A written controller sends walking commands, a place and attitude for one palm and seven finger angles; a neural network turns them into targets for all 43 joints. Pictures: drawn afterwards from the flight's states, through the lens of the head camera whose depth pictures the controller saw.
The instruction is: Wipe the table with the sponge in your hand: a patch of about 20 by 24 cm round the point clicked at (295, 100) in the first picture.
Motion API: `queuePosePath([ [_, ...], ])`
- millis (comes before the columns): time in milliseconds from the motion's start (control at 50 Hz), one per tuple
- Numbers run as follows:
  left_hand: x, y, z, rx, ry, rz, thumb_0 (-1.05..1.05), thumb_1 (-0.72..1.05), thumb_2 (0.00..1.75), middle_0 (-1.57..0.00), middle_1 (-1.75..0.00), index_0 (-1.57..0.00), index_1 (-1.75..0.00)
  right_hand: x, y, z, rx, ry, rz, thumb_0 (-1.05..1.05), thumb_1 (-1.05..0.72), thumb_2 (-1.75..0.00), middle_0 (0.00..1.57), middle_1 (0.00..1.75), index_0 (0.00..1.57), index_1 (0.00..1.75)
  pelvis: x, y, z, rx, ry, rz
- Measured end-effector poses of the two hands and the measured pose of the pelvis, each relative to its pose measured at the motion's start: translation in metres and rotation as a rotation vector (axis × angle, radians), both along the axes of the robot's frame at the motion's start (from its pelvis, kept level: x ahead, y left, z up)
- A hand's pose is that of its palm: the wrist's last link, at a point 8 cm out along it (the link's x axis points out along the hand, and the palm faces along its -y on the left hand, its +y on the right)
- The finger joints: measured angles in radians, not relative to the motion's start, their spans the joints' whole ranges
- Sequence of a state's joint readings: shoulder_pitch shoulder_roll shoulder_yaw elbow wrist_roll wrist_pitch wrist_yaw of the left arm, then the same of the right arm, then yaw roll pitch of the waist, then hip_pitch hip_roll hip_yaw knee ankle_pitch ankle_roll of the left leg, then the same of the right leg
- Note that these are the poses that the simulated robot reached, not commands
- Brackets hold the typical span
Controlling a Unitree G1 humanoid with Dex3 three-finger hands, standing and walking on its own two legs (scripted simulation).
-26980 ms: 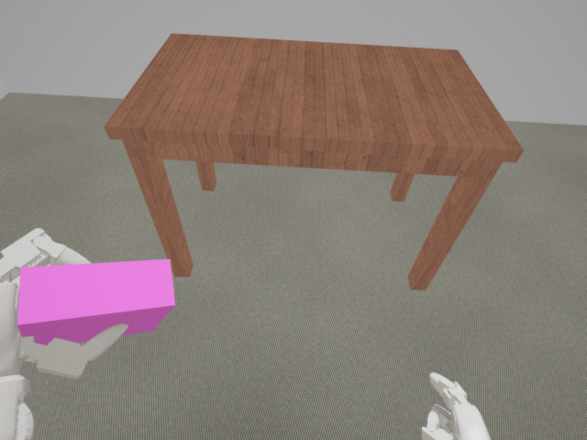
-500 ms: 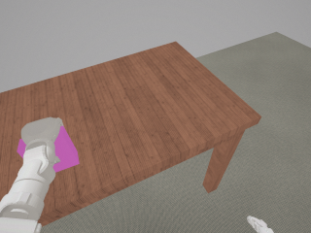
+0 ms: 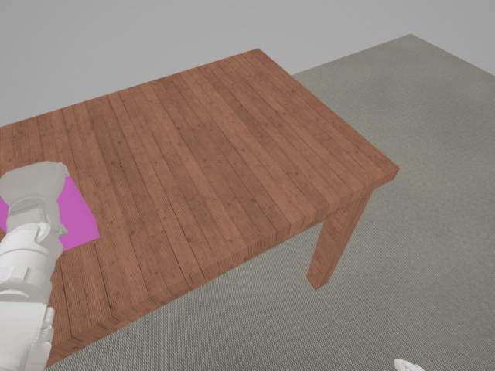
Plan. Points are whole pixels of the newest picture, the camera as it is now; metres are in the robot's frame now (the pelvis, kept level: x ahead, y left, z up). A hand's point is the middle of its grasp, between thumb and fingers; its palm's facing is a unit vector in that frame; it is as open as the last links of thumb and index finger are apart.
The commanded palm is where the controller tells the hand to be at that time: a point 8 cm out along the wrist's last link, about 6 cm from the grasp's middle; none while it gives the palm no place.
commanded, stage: wipe forward along the first lane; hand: left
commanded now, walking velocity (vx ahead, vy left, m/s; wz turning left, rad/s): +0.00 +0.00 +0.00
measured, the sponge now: (57, 226) +0.36 +0.37 +0.01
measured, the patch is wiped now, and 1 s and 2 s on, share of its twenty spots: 0.20 0.35 0.60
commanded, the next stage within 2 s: slide across to the middle lane in 0.52 s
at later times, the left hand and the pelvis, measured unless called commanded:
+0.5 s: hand (39, 182) +0.43 +0.41 +0.05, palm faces -0.14 -0.01 -0.99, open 9.4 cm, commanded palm +0.41 +0.39 +0.08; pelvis +0.02 +0.04 +0.00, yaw -1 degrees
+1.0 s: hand (47, 173) +0.44 +0.40 +0.05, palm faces -0.12 +0.03 -0.99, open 9.4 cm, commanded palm +0.44 +0.34 +0.09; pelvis +0.03 +0.07 +0.00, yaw +2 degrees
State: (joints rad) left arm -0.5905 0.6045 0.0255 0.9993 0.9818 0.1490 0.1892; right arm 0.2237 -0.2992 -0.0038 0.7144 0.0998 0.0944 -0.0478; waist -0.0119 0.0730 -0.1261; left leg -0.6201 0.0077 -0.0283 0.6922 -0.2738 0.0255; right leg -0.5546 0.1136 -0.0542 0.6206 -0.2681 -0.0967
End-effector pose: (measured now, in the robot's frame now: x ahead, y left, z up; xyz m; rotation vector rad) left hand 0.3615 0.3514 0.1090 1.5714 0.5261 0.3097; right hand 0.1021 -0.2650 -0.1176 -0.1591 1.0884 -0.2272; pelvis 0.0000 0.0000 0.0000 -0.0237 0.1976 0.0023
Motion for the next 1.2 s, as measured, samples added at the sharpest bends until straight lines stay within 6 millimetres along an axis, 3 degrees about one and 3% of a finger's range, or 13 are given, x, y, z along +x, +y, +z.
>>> queuePosePath([
  [320, 0.04, 0.032, -0.001, -0.007, 0.015, 0.005, 0.01, -0.55, 1.19, -0.84, -1.4, -0.84, -1.41, -0.019, 0.019, 0.003, -0.027, 0.089, -0.034, 0.0, -0.91, -0.9, 0.2, 0.3, 0.2, 0.3, 0.014, 0.025, 0.0, -0.02, 0.05, -0.01],
  [680, 0.064, 0.054, -0.002, -0.011, -0.008, -0.026, 0.01, -0.56, 1.19, -0.86, -1.39, -0.86, -1.4, -0.003, 0.061, 0.006, -0.016, 0.099, 0.001, 0.0, -0.91, -0.9, 0.2, 0.3, 0.2, 0.3, 0.024, 0.057, 0.0, -0.037, 0.07, 0.007],
  [980, 0.069, 0.039, 0.0, 0.012, -0.026, -0.017, 0.01, -0.52, 1.19, -0.81, -1.44, -0.81, -1.45, 0.012, 0.082, 0.005, 0.01, 0.104, 0.038, 0.0, -0.91, -0.9, 0.2, 0.3, 0.2, 0.3, 0.029, 0.065, 0.005, -0.033, 0.041, 0.039],
  [1200, 0.1, -0.014, 0.003, -0.025, -0.042, -0.078, 0.01, -0.5, 1.18, -0.8, -1.45, -0.8, -1.46, 0.026, 0.076, 0.001, 0.029, 0.112, 0.048, 0.0, -0.91, -0.9, 0.2, 0.3, 0.2, 0.3, 0.039, 0.058, 0.006, -0.024, 0.056, 0.034],
])
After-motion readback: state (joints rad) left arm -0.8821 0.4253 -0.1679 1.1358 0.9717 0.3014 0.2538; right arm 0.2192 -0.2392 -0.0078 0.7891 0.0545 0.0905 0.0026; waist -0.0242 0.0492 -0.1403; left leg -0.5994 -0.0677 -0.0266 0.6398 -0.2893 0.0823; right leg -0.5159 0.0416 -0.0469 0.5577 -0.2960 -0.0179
